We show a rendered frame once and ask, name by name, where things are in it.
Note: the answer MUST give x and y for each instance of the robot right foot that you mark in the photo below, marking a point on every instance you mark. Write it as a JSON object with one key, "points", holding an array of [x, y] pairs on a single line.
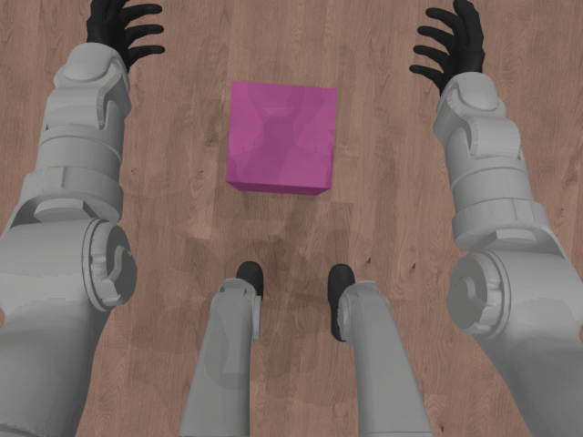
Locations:
{"points": [[340, 278]]}

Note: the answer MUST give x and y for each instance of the left robot thigh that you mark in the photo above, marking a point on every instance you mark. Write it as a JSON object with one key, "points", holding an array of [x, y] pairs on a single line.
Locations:
{"points": [[218, 404]]}

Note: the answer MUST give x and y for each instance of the right robot hand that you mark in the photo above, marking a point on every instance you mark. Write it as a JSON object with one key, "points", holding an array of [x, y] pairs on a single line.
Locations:
{"points": [[464, 47]]}

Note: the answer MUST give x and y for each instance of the left robot forearm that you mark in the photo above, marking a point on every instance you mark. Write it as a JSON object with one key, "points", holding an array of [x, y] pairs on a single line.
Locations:
{"points": [[80, 148]]}

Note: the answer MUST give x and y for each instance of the carton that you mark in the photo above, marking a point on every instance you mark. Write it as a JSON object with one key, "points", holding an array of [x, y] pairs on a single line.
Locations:
{"points": [[281, 138]]}

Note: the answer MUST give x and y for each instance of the right robot forearm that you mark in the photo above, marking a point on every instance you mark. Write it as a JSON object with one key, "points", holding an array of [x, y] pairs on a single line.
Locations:
{"points": [[494, 205]]}

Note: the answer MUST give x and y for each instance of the robot right upper arm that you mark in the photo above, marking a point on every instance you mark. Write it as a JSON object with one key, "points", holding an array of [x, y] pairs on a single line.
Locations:
{"points": [[525, 311]]}

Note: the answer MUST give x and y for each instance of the robot left upper arm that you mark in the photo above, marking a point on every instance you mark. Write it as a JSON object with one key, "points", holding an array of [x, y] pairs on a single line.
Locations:
{"points": [[59, 281]]}

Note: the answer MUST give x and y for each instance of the left robot hand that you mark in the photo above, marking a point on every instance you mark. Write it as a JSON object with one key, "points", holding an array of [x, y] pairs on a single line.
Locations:
{"points": [[107, 24]]}

